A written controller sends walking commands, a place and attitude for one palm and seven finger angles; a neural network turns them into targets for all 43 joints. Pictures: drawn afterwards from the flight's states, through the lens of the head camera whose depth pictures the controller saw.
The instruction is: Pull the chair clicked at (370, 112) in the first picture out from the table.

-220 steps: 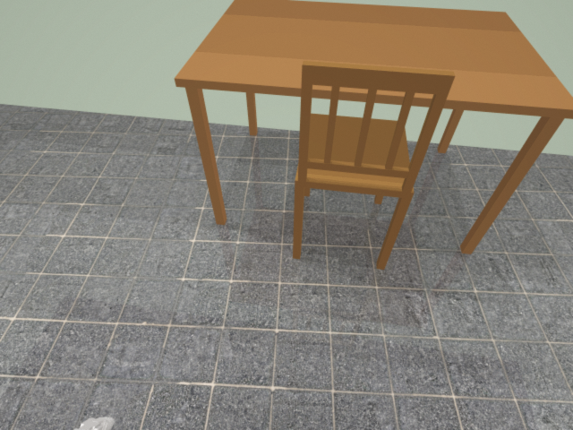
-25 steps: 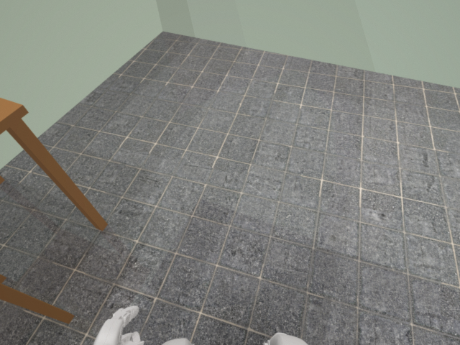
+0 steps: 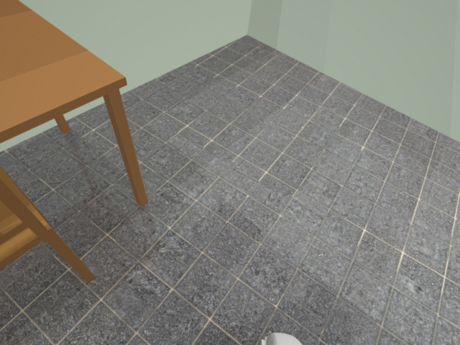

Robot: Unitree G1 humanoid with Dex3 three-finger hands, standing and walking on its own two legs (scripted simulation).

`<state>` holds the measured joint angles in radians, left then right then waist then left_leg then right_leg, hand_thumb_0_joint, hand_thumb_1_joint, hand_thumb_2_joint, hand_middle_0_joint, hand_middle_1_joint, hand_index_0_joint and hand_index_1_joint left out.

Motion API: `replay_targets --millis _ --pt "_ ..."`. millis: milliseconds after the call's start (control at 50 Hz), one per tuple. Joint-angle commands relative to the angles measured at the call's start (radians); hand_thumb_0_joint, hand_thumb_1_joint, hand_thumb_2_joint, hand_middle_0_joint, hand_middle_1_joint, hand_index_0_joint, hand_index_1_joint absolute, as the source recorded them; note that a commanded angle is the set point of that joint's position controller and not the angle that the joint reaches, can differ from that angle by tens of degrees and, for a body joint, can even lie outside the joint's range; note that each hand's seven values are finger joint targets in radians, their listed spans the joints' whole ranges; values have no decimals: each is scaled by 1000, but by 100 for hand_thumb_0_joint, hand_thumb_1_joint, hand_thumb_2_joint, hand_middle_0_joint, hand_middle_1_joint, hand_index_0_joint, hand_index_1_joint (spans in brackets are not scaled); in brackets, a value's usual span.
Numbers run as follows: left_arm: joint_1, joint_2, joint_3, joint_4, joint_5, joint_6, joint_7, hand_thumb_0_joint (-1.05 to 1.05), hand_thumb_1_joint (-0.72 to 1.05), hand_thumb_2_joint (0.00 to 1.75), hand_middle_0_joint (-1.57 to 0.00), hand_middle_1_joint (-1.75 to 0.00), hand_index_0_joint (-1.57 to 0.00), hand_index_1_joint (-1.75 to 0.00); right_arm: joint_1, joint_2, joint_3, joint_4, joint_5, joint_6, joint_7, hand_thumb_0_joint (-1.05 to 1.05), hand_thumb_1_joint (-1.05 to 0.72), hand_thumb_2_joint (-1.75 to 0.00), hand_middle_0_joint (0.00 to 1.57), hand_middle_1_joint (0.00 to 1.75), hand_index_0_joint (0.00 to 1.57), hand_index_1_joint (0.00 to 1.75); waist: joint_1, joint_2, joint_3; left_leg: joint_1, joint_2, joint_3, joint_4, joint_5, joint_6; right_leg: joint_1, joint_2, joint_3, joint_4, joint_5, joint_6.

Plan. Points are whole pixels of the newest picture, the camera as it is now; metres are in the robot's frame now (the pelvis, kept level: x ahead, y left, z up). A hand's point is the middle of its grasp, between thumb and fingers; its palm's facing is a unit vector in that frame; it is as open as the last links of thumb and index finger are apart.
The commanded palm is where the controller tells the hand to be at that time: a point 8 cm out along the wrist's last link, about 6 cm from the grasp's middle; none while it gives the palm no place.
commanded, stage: turn to face it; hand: left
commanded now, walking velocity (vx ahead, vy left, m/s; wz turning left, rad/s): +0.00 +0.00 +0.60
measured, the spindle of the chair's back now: out of the picture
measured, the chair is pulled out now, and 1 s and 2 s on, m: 0.00 0.00 0.00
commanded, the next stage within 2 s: take the last steps up to it in 1.38 s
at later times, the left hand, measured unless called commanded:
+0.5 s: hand out of the picture +0.02 +0.14 -0.14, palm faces +0.34 -0.90 -0.27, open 7.4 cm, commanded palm none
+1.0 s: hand out of the picture -0.14 +0.19 -0.18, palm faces +0.63 -0.74 -0.25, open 7.4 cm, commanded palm none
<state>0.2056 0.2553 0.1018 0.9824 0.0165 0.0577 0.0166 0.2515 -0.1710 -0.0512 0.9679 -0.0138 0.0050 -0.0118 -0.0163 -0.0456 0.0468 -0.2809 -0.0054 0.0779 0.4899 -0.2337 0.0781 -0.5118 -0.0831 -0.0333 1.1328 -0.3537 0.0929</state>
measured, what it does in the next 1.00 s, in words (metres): steps on the spot, turning left: right foot, then left foot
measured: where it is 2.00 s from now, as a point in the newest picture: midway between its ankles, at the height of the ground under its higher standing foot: outside the picture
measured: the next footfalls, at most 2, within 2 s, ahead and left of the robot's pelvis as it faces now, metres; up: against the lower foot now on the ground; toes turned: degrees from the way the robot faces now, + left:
right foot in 0.36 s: +0.06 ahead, -0.17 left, +0.00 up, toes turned +12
left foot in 0.80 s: -0.05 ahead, +0.07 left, +0.00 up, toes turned +37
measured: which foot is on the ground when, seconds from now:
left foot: down 0.00-0.34, up 0.36-0.78, down 0.80-1.00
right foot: up 0.00-0.34, down 0.36-0.80, up 0.82-1.00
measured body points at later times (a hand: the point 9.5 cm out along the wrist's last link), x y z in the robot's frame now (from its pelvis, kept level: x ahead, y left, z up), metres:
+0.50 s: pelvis -0.01 -0.07 +0.00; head +0.02 -0.09 +0.45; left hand +0.00 +0.19 -0.12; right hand +0.14 -0.31 -0.15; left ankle -0.05 +0.06 -0.65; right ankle +0.02 -0.18 -0.74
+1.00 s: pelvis -0.04 -0.01 +0.00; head -0.03 +0.03 +0.44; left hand -0.17 +0.23 -0.16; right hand +0.20 -0.15 -0.12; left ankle -0.09 +0.05 -0.74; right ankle +0.03 -0.16 -0.65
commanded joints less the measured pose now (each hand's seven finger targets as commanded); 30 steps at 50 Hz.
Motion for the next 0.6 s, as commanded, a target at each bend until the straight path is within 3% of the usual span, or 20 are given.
replay_targets --millis 0,100,180,240,280,300,320,340,360,380,400,420,440,580 --pt "-32 44 3 -85 0 -26 2 0 90 90 -20 -30 -20 -30 51 -206 -53 -52 -2 -13 -13 0 -90 -90 20 30 20 30 -11 155 -100 222 248 -290 -168 419 76 -80 -13 35 -43 4 16" --pt "-68 61 1 -110 -3 -24 4 0 90 90 -20 -30 -20 -30 32 -231 -64 -64 -6 0 -5 0 -90 -90 20 30 20 30 -26 174 -80 182 242 -385 -180 274 97 -44 4 44 -155 -38 15" --pt "-71 62 -7 -135 -6 -28 6 0 90 90 -20 -30 -20 -30 3 -254 -74 -78 -8 9 0 0 -90 -90 20 30 20 30 -25 204 -94 150 229 -439 -153 266 105 25 32 44 -277 -73 2" --pt "-9 55 -9 -138 -13 -34 10 0 90 90 -20 -30 -20 -30 -55 -262 -80 -105 -11 18 4 0 -90 -90 20 30 20 30 5 219 -101 42 202 -466 -125 252 91 178 63 35 -425 -50 -18" --pt "51 77 -5 -132 -12 -46 14 0 90 90 -20 -30 -20 -30 -91 -257 -82 -124 -3 22 10 0 -90 -90 20 30 20 30 38 192 -104 -61 157 -459 -67 210 51 331 67 25 -617 70 -26" --pt "95 109 4 -133 -7 -55 19 0 90 90 -20 -30 -20 -30 -94 -224 -78 -137 3 22 15 0 -90 -90 20 30 20 30 61 107 -113 -178 106 -423 15 80 2 468 -3 81 -778 107 -44" --pt "108 206 22 -145 11 -65 25 0 90 90 -20 -30 -20 -30 -66 -144 -67 -157 11 23 19 0 -90 -90 20 30 20 30 62 -195 -118 -371 -47 -225 264 -217 -96 571 -289 382 -925 18 -139" --pt "67 236 11 -173 5 -55 20 0 90 90 -20 -30 -20 -30 -68 -169 -72 -170 -8 22 17 0 -90 -90 20 30 20 30 49 -227 -89 -368 -60 -157 479 -347 -116 414 -421 428 -924 47 -220" --pt "27 192 13 -185 0 -62 23 0 90 90 -20 -30 -20 -30 -86 -187 -77 -158 -16 33 20 0 -90 -90 20 30 20 30 35 -189 -71 -345 -23 -187 601 -303 -111 339 -373 388 -918 78 -221" --pt "-17 172 6 -197 0 -61 24 0 90 90 -20 -30 -20 -30 -76 -185 -78 -149 -12 39 25 0 -90 -90 20 30 20 30 6 -167 -41 -343 -4 -172 676 -261 -115 299 -337 326 -901 111 -209" --pt "-54 134 -5 -200 0 -65 20 0 90 90 -20 -30 -20 -30 -76 -182 -75 -129 -13 44 32 0 -90 -90 20 30 20 30 -9 -114 6 -338 21 -150 729 -185 -127 280 -283 212 -872 181 -201" --pt "-53 110 -15 -197 1 -71 17 0 90 90 -20 -30 -20 -30 -73 -174 -70 -120 -13 45 38 0 -90 -90 20 30 20 30 -14 -88 16 -334 28 -124 750 -140 -140 288 -245 131 -841 274 -195" --pt "-30 107 -18 -192 2 -74 16 0 90 90 -20 -30 -20 -30 -72 -163 -67 -117 -11 47 41 0 -90 -90 20 30 20 30 -7 -104 10 -333 28 -108 752 -124 -149 312 -232 87 -825 342 -189" --pt "102 152 -9 -143 12 -66 15 0 90 90 -20 -30 -20 -30 -199 -148 -46 -144 -4 54 47 0 -90 -90 20 30 20 30 60 -151 -15 -280 42 -35 531 -195 -163 423 -273 3 -794 462 -208"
